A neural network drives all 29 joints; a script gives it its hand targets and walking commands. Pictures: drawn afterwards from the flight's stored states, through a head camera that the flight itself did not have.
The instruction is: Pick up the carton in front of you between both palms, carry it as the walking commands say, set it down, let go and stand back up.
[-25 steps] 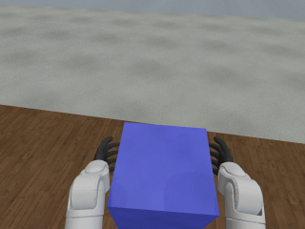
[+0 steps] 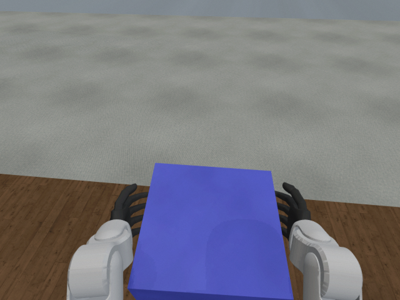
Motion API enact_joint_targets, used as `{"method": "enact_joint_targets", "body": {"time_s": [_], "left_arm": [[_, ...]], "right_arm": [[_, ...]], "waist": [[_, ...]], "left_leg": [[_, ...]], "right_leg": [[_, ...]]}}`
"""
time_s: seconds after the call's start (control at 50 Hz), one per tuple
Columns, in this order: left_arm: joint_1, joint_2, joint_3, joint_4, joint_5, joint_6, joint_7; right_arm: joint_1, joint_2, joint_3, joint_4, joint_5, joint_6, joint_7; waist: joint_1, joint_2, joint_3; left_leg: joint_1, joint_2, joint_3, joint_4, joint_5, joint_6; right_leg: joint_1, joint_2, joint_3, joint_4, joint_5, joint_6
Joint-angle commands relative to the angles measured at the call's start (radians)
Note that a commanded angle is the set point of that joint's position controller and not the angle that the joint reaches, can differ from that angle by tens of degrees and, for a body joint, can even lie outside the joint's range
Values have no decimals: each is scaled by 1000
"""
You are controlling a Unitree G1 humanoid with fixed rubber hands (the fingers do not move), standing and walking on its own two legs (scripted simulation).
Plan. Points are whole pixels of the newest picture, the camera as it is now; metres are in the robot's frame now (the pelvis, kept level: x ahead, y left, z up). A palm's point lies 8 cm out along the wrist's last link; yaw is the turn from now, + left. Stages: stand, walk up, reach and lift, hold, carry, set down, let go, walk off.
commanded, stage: carry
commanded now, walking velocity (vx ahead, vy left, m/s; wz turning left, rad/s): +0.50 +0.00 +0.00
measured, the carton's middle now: (206, 247) +0.24 +0.00 +0.02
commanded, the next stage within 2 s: none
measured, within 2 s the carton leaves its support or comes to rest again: neither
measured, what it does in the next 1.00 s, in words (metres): walks ahead: right foot, then left foot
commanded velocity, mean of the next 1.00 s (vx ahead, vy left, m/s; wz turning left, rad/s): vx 0.46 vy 0.00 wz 0.00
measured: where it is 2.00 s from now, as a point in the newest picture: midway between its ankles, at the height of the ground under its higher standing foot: (205, 192)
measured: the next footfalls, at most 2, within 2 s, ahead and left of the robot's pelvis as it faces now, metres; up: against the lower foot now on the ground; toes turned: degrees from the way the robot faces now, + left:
right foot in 0.02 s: +0.19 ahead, -0.11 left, +0.00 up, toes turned -13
left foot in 0.52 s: +0.51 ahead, +0.10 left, +0.00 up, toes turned +14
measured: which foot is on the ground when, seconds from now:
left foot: down 0.00-0.04, up 0.06-0.50, down 0.52-1.00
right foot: up 0.00-0.00, down 0.02-0.54, up 0.56-0.98, down 1.00-1.00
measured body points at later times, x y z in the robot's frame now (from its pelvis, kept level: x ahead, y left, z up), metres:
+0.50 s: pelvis +0.33 +0.00 -0.01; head +0.32 +0.00 +0.44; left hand +0.58 +0.15 +0.09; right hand +0.59 -0.15 +0.09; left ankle +0.47 +0.09 -0.73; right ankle +0.15 -0.10 -0.73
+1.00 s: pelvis +0.66 -0.01 -0.02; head +0.67 -0.02 +0.43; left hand +0.99 +0.14 +0.10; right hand +1.00 -0.16 +0.10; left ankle +0.48 +0.09 -0.72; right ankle +0.80 -0.09 -0.73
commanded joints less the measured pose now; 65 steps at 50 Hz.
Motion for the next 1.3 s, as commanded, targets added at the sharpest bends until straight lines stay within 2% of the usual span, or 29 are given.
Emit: {"method": "enact_joint_targets", "body": {"time_s": [0.0,0.02,0.04,0.06,0.12,0.16,0.2,0.4,0.44,0.48,0.5,0.52,0.54,0.56,0.6,0.62,0.7,0.78,0.86,0.92,0.96,0.98,1.0,1.02,1.04,1.08,1.14,1.22,1.28], "left_arm": [[-413,-794,-651,-63,-303,-17,-157],[-397,-791,-648,-61,-298,-18,-162],[-409,-789,-645,-49,-294,-23,-169],[-399,-818,-652,-48,-311,-28,-176],[-474,-915,-701,-85,-334,-64,-196],[-493,-948,-726,-99,-349,-87,-208],[-476,-948,-739,-105,-359,-100,-220],[-384,-807,-714,-157,-340,-72,-206],[-380,-774,-701,-160,-327,-51,-194],[-392,-740,-695,-170,-326,-31,-183],[-407,-721,-692,-174,-326,-21,-178],[-429,-720,-702,-200,-335,-9,-173],[-447,-714,-700,-196,-340,-3,-173],[-468,-747,-708,-171,-342,-6,-175],[-514,-811,-710,-141,-349,-22,-182],[-531,-833,-711,-121,-346,-32,-183],[-613,-817,-697,-55,-320,-66,-160],[-752,-709,-652,38,-290,-83,-119],[-853,-639,-573,167,-267,-89,-85],[-942,-627,-513,238,-265,-92,-71],[-952,-630,-472,304,-262,-99,-66],[-968,-638,-457,318,-263,-103,-67],[-1025,-620,-446,328,-256,-108,-65],[-993,-662,-448,361,-278,-110,-64],[-1027,-706,-463,323,-304,-118,-72],[-1129,-826,-513,268,-359,-135,-98],[-1205,-923,-569,194,-398,-164,-128],[-1126,-892,-607,118,-386,-180,-134],[-1056,-833,-626,60,-373,-179,-131]], "right_arm": [[-379,818,675,-62,323,4,179],[-382,807,674,-70,319,6,181],[-382,816,679,-92,311,10,182],[-406,823,688,-85,320,6,189],[-411,931,707,-56,322,-31,209],[-393,974,715,-50,312,-60,212],[-359,987,719,-47,292,-83,208],[-319,865,719,-137,294,-59,186],[-325,829,708,-141,302,-37,186],[-316,796,685,-122,305,-19,184],[-308,782,673,-114,303,-12,184],[-320,756,657,-105,295,-11,185],[-316,779,655,-84,310,-10,184],[-349,795,659,-107,321,-10,186],[-425,860,681,-106,337,-23,191],[-466,877,693,-104,343,-29,193],[-565,835,693,-52,355,-55,194],[-679,715,639,64,325,-76,165],[-786,648,572,194,291,-85,115],[-876,662,534,267,280,-90,90],[-932,685,516,308,272,-91,78],[-953,689,504,323,268,-92,72],[-968,715,498,331,263,-95,69],[-975,728,490,333,269,-92,65],[-1015,781,503,337,276,-96,64],[-1060,879,515,316,289,-111,71],[-1072,957,547,276,293,-140,82],[-980,935,582,202,267,-164,77],[-954,884,616,119,276,-166,81]], "waist": [[47,76,-146],[71,-40,-219],[69,-311,-291],[59,-285,-260],[52,-60,-247],[49,-87,-248],[51,-112,-232],[57,-156,-51],[55,-166,-39],[30,-116,-121],[6,-56,-186],[-3,187,-284],[4,308,-260],[10,211,-246],[12,38,-234],[21,20,-231],[18,89,-193],[-12,107,-134],[-24,119,-96],[-3,134,-91],[69,75,-190],[94,-11,-295],[83,-236,-421],[105,-333,-443],[90,-298,-427],[95,-126,-381],[80,-116,-410],[80,-137,-459],[90,-163,-460]], "left_leg": [[-175,109,44,266,585,74],[-348,69,46,502,401,32],[-642,-55,-1,816,58,-9],[-737,-41,-133,945,-75,18],[-738,75,-199,915,63,72],[-672,74,-169,791,127,67],[-665,64,-135,685,151,58],[-631,5,11,241,365,70],[-553,-11,40,207,342,87],[-260,-91,124,157,275,94],[-28,0,-3,146,224,104],[208,296,-488,42,34,251],[251,374,-738,-96,164,305],[221,367,-626,-62,298,298],[89,312,-431,-24,426,238],[25,286,-356,-38,389,205],[-41,229,-202,-82,290,193],[-20,189,-133,-76,363,222],[-30,169,-86,-33,456,203],[3,168,-67,37,567,162],[-5,94,22,344,771,93],[-143,65,10,571,529,66],[-461,-62,-35,872,152,24],[-604,-145,-127,1036,-166,27],[-666,-100,-200,1102,-167,56],[-703,-41,-222,1001,-76,80],[-636,-17,-219,785,-12,58],[-613,-62,-155,534,91,46],[-571,-97,-104,390,221,51]], "right_leg": [[450,88,-90,-48,-68,-16],[642,-84,160,-122,-228,-47],[832,-351,649,-268,-385,-192],[789,-371,725,-331,-233,-219],[649,-297,444,-277,9,-157],[587,-260,319,-312,-2,-117],[572,-240,252,-340,-28,-121],[628,-175,63,-318,229,-105],[634,-173,36,-251,328,-87],[550,-114,-52,6,450,-46],[390,-88,-41,192,283,-13],[90,12,-9,533,43,42],[-120,103,72,721,-366,39],[-167,30,168,831,-368,7],[-152,-40,202,797,-271,-28],[-116,-56,208,730,-219,-31],[-125,-37,141,556,-124,-16],[-180,-23,91,343,-26,-9],[-102,21,42,148,54,-44],[0,40,33,47,66,-73],[268,129,-41,-53,60,-61],[502,16,83,-32,102,-65],[789,-285,548,-32,225,-210],[827,-311,685,-117,389,-273],[827,-282,574,-75,517,-261],[748,-237,419,-32,667,-209],[719,-207,323,-44,746,-171],[767,-179,231,-1,923,-184],[775,-132,166,37,912,-179]]}}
